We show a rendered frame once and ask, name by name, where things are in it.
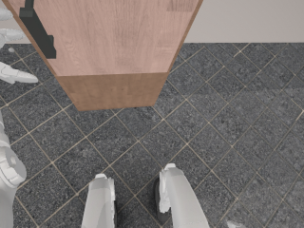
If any robot right thigh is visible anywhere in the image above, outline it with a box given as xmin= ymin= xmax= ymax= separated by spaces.
xmin=160 ymin=167 xmax=210 ymax=228

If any left robot forearm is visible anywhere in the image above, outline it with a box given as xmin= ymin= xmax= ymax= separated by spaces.
xmin=0 ymin=110 xmax=10 ymax=148

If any robot left thigh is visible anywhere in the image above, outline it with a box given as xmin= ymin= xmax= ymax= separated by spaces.
xmin=81 ymin=177 xmax=116 ymax=228

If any robot thigh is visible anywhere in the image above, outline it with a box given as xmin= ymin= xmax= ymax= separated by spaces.
xmin=160 ymin=167 xmax=210 ymax=228
xmin=81 ymin=177 xmax=116 ymax=228

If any robot left upper arm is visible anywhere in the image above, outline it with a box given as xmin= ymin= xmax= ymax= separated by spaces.
xmin=0 ymin=146 xmax=27 ymax=228

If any left robot hand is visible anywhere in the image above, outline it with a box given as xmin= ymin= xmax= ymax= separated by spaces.
xmin=0 ymin=8 xmax=38 ymax=84

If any handle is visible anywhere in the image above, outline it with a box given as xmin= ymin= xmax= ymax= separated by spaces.
xmin=19 ymin=0 xmax=57 ymax=59

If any cupboard door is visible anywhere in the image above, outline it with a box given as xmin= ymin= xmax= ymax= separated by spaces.
xmin=8 ymin=0 xmax=199 ymax=76

